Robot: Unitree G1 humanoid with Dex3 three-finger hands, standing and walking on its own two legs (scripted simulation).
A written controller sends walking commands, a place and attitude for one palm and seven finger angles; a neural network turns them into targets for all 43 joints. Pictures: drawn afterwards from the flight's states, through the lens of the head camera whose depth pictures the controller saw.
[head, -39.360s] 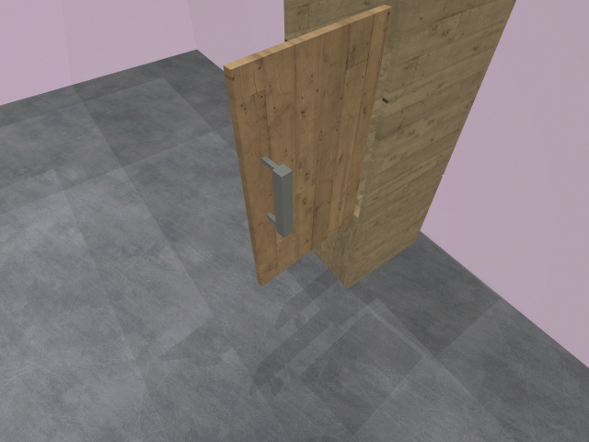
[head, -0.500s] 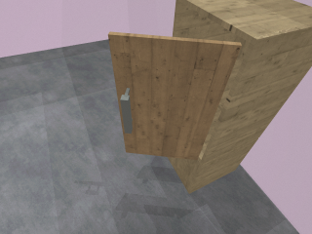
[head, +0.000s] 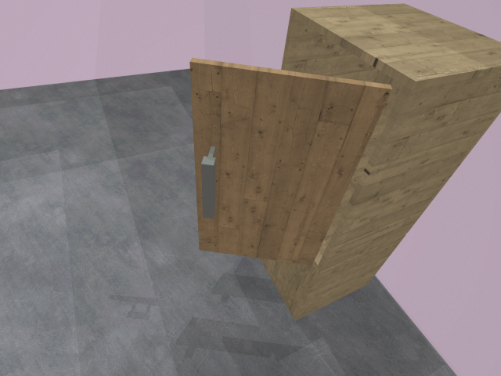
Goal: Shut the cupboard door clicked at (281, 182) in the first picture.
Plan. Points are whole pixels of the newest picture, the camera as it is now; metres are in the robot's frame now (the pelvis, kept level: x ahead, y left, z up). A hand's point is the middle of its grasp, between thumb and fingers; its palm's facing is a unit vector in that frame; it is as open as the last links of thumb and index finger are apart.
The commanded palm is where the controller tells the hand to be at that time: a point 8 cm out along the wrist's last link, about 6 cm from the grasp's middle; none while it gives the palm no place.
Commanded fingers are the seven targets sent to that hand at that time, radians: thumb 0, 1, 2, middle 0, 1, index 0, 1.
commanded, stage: shuffle to correct the standing spot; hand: left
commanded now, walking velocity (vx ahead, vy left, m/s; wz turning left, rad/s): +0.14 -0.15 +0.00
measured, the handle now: (210, 183) +0.52 +0.12 -0.02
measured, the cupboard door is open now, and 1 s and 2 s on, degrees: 58 58 58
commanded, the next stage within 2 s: come to a stop and stand still in 0.40 s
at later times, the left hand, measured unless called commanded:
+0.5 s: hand out of the picture -0.06 +0.11 -0.19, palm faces +0.05 -1.00 -0.08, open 7.4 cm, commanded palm none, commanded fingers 0.00 0.90 0.90 -0.20 -0.30 -0.20 -0.30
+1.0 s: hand out of the picture +0.05 +0.12 -0.18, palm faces -0.03 -0.98 -0.20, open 7.3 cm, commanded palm none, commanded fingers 0.00 0.90 0.90 -0.20 -0.30 -0.20 -0.30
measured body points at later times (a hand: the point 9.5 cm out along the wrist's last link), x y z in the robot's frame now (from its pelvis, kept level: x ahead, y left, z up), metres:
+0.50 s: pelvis +0.03 -0.03 -0.01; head +0.02 +0.01 +0.44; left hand -0.06 +0.17 -0.18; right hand +0.02 -0.26 -0.15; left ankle +0.06 +0.05 -0.74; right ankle -0.02 -0.14 -0.74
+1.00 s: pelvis +0.03 -0.05 -0.01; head +0.04 -0.05 +0.44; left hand +0.05 +0.17 -0.16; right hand +0.03 -0.27 -0.16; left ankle +0.06 +0.05 -0.74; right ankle +0.04 -0.16 -0.74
